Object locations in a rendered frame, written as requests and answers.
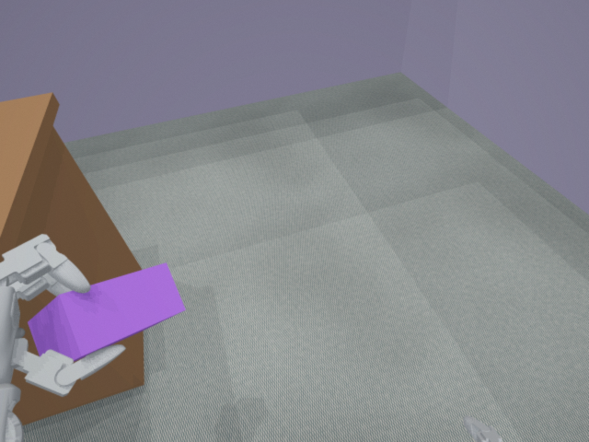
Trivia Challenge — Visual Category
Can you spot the sponge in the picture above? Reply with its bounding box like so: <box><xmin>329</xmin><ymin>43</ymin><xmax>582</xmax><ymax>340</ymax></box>
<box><xmin>28</xmin><ymin>263</ymin><xmax>186</xmax><ymax>361</ymax></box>

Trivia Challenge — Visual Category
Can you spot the left robot forearm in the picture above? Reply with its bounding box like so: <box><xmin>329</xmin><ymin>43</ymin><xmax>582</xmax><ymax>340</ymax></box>
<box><xmin>0</xmin><ymin>383</ymin><xmax>24</xmax><ymax>442</ymax></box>

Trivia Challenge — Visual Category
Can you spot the right robot hand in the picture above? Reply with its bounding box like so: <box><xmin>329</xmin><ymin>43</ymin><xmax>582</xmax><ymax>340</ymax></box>
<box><xmin>463</xmin><ymin>415</ymin><xmax>502</xmax><ymax>442</ymax></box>

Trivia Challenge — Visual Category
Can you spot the left robot hand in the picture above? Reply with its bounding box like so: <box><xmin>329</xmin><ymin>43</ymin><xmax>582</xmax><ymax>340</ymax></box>
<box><xmin>0</xmin><ymin>234</ymin><xmax>126</xmax><ymax>397</ymax></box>

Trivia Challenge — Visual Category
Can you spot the table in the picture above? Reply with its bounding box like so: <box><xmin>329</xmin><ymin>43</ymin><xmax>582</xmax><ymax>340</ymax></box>
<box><xmin>0</xmin><ymin>93</ymin><xmax>144</xmax><ymax>425</ymax></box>

